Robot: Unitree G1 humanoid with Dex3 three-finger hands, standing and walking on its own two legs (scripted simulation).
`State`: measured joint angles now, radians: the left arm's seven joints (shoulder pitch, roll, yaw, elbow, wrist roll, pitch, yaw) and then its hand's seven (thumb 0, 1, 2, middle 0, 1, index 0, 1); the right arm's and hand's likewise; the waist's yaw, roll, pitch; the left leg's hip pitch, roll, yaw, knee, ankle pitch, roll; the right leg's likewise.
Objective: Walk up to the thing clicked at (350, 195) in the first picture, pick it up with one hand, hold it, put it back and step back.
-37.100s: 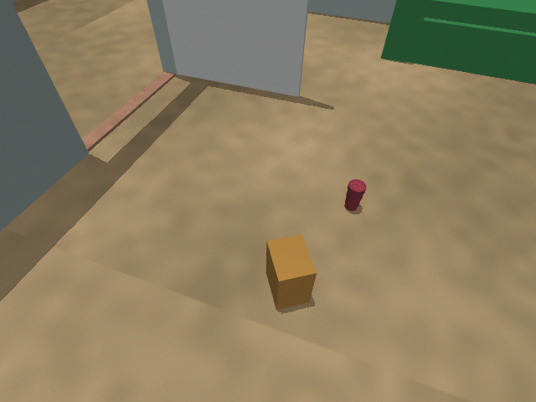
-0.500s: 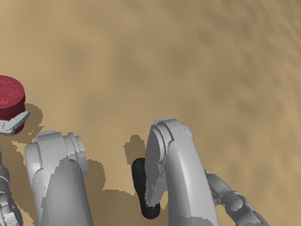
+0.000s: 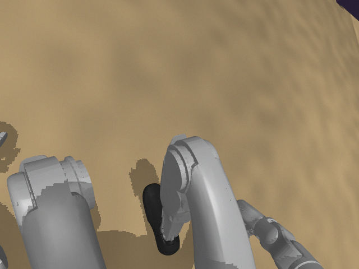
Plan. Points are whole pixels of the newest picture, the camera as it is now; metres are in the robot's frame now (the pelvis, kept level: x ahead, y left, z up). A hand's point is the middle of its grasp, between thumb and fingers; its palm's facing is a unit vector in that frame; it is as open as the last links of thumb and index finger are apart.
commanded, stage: lower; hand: left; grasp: from the side
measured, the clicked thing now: out of the picture +0.40 +0.29 -0.19
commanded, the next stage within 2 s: loosen in 0.18 s
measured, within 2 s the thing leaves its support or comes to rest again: rests again in 1.62 s
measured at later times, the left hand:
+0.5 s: hand out of the picture +0.40 +0.29 -0.17, palm faces +0.43 -0.90 +0.02, open 11.4 cm
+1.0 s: hand out of the picture +0.40 +0.30 -0.16, palm faces +0.41 -0.91 +0.03, open 17.0 cm
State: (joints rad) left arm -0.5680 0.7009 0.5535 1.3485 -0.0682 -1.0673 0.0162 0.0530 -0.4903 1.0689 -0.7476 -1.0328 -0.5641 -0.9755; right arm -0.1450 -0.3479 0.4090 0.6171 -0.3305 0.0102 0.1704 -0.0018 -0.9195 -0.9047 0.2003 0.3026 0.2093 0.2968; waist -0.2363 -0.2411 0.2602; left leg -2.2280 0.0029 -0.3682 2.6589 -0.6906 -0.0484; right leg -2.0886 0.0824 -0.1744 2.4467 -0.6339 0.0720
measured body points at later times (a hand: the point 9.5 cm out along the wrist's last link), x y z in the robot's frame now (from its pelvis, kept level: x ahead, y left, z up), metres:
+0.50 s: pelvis +0.00 +0.01 +0.00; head +0.21 +0.20 +0.34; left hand +0.37 +0.34 -0.17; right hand +0.18 -0.24 -0.03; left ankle +0.08 +0.13 -0.24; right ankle +0.14 -0.13 -0.24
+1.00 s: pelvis -0.01 +0.01 +0.00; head +0.20 +0.20 +0.34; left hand +0.38 +0.34 -0.16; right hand +0.17 -0.23 -0.03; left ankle +0.08 +0.13 -0.24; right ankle +0.14 -0.13 -0.24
